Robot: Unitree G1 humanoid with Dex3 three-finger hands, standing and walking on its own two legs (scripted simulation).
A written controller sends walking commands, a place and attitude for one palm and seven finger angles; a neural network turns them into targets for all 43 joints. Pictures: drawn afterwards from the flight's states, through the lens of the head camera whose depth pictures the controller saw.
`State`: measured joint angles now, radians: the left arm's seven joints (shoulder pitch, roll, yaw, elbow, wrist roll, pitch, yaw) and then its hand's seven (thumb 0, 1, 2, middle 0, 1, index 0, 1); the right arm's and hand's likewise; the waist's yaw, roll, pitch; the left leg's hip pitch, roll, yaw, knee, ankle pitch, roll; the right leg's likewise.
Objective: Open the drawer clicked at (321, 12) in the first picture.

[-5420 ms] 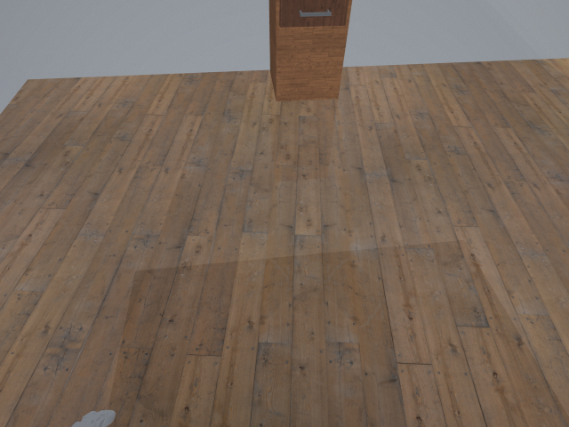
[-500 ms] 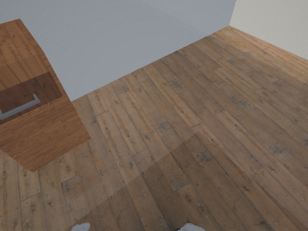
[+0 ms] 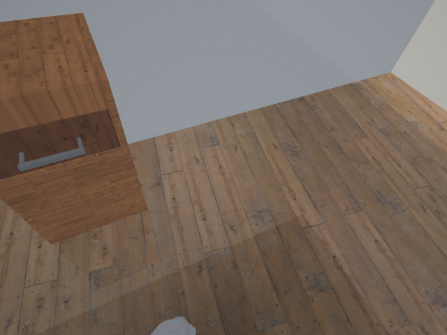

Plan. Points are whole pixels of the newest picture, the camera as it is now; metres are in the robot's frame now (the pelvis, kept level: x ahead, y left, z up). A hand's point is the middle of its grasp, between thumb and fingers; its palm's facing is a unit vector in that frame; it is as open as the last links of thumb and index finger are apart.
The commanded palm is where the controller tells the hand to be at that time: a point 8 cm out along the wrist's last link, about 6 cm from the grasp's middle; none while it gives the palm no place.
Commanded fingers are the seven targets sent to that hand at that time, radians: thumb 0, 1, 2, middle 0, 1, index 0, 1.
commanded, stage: turn to face it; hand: left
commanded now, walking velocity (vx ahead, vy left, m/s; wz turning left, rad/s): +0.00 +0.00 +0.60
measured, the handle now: (52, 153) +0.59 +0.56 -0.19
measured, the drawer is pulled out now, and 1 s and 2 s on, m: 0.00 0.00 0.00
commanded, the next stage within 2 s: take the last steps up to it in 0.74 s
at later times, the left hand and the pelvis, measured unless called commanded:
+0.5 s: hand out of the picture +0.11 +0.18 -0.12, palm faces +0.29 -0.91 -0.29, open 7.4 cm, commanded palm none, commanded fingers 0.00 0.90 0.90 -0.20 -0.30 -0.20 -0.30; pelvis +0.04 -0.05 +0.01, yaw +17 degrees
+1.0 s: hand out of the picture -0.10 +0.18 -0.16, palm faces +0.52 -0.82 -0.24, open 7.4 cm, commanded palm none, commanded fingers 0.00 0.90 0.90 -0.20 -0.30 -0.20 -0.30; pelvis +0.01 -0.02 +0.02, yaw +28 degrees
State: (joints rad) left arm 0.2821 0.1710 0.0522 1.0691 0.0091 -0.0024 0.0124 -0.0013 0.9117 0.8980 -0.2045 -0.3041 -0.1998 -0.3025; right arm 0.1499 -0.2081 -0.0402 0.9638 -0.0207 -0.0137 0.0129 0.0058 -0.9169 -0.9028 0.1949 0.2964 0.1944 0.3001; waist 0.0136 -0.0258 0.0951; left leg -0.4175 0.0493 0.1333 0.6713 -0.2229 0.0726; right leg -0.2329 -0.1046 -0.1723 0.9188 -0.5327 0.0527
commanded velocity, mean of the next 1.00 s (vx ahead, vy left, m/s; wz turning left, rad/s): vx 0.05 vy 0.01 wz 0.39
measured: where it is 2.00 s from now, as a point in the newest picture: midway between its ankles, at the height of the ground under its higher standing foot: outside the picture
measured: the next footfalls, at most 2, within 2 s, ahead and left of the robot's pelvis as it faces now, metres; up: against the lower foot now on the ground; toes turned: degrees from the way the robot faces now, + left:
right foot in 0.42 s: +0.12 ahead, -0.15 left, +0.00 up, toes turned +13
left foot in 0.84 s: -0.01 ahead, +0.08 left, +0.00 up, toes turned +31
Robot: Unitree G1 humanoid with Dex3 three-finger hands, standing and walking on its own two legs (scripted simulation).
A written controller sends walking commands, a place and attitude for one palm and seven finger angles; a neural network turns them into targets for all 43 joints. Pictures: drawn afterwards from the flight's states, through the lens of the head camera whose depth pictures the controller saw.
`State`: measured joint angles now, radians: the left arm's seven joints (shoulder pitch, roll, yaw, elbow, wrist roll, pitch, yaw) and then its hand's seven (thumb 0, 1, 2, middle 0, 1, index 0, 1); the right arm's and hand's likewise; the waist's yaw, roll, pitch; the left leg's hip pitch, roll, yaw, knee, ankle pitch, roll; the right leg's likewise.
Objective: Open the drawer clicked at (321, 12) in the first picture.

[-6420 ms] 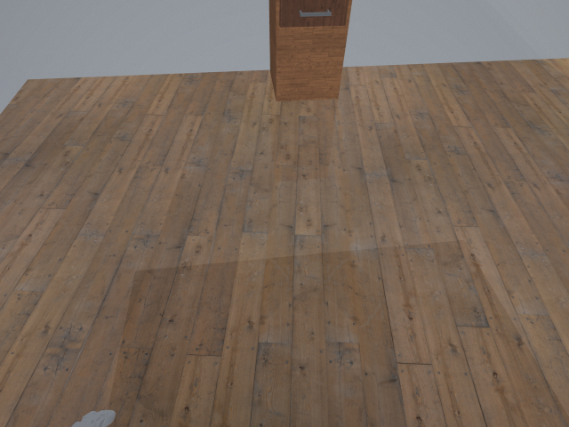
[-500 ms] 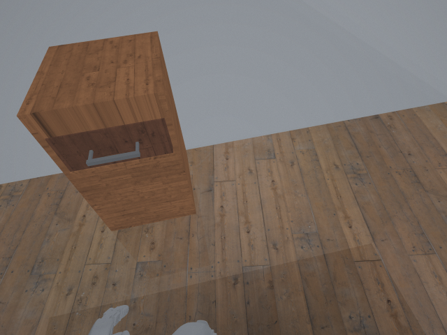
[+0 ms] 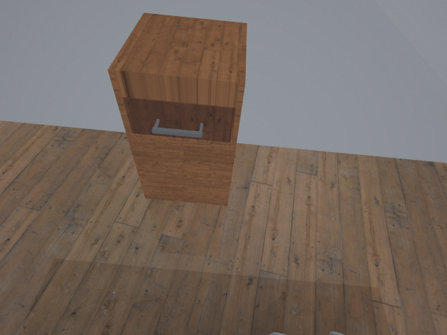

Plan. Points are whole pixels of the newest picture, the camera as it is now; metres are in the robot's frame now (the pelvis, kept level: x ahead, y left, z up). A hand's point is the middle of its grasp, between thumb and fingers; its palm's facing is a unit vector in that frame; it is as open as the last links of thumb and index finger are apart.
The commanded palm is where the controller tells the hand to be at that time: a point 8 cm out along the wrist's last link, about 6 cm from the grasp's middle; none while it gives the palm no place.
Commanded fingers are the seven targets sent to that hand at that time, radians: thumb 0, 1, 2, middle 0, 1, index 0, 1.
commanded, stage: take the last steps up to it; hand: left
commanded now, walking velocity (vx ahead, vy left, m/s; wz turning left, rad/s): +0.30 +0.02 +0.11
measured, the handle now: (178, 128) +0.78 +0.23 -0.21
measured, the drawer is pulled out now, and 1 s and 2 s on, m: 0.00 0.00 0.00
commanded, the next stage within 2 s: come to a stop and stand still in 0.90 s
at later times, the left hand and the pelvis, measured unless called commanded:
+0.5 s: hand out of the picture +0.08 +0.15 -0.15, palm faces +0.13 -0.97 -0.22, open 7.2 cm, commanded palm none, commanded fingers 0.00 0.90 0.90 -0.20 -0.30 -0.20 -0.30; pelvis +0.09 -0.03 +0.01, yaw +4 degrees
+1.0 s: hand (126, 283) +0.23 +0.23 -0.17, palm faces +0.13 -0.98 -0.18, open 7.4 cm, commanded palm none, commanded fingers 0.00 0.90 0.90 -0.20 -0.30 -0.20 -0.30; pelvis +0.24 +0.06 +0.00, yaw +3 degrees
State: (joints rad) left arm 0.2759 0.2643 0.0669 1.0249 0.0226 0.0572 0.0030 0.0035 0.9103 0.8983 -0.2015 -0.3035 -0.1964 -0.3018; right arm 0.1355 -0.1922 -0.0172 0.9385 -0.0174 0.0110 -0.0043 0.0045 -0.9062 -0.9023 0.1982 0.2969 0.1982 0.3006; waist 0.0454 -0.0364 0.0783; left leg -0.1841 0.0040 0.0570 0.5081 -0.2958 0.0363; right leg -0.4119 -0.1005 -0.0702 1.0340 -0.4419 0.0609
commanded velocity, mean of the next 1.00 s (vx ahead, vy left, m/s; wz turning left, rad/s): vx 0.24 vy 0.01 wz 0.02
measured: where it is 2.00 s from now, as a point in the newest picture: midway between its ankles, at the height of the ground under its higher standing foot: (202, 332)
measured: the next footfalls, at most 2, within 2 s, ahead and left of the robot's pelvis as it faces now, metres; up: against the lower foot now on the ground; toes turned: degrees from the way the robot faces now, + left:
right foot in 0.28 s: +0.10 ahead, -0.12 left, +0.00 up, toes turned -4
left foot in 0.78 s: +0.29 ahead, +0.15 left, +0.00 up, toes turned +12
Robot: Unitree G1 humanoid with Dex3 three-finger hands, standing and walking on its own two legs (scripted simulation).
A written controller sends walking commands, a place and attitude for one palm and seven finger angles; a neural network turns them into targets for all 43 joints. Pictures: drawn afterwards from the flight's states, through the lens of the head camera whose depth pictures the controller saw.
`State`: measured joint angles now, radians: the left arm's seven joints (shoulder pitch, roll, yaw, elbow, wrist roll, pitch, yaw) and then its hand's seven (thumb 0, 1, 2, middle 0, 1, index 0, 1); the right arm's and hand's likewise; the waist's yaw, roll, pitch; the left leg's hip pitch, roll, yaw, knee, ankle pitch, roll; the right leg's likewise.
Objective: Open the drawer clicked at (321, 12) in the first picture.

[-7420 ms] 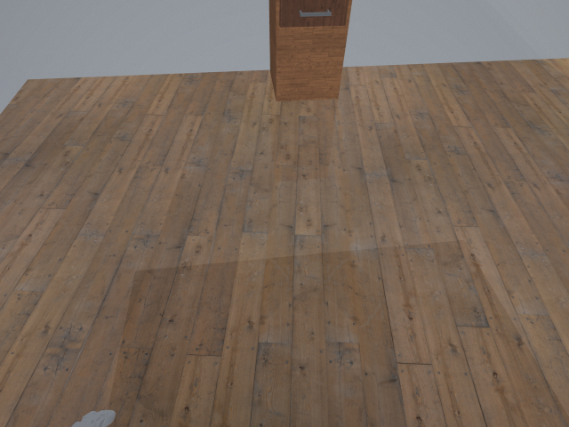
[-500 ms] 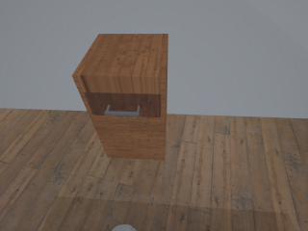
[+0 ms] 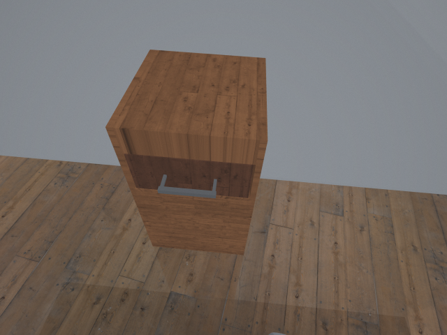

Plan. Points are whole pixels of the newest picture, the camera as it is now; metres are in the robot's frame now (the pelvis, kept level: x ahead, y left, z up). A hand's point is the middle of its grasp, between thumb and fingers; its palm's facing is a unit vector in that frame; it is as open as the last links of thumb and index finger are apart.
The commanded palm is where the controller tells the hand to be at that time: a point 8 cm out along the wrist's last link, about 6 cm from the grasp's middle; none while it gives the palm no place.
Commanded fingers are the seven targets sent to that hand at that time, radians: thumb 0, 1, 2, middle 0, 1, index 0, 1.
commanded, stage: come to a stop and stand still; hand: left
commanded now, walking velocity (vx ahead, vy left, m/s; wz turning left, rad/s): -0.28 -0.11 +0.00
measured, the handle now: (188, 186) +0.56 +0.15 -0.21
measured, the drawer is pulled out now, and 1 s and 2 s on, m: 0.00 0.00 0.00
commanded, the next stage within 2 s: look again from close up in 1.20 s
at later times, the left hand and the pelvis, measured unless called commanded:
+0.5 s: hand out of the picture +0.12 +0.19 -0.18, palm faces +0.05 -0.98 -0.18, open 7.4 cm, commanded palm none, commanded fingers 0.00 0.90 0.90 -0.20 -0.30 -0.20 -0.30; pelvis +0.03 +0.01 -0.01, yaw +0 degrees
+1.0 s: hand out of the picture +0.00 +0.16 -0.17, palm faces +0.02 -0.98 -0.19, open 7.3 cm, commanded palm none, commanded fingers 0.00 0.90 0.90 -0.20 -0.30 -0.20 -0.30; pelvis +0.00 +0.00 +0.00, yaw -1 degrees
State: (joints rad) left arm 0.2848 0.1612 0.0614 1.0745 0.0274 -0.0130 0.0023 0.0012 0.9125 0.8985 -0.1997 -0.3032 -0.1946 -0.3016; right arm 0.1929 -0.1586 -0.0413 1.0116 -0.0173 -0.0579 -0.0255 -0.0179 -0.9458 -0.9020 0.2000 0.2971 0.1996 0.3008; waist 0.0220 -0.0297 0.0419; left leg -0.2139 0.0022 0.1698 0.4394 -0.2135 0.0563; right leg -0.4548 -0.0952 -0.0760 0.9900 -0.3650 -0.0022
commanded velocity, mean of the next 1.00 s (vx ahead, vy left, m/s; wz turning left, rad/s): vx -0.08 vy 0.01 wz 0.00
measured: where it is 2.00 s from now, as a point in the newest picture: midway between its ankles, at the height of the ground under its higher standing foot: outside the picture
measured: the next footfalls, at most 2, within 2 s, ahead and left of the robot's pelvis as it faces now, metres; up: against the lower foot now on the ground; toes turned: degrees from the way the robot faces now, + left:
right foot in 0.14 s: +0.13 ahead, -0.13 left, +0.00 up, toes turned -6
left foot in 0.46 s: +0.06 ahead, +0.12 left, +0.00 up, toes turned +2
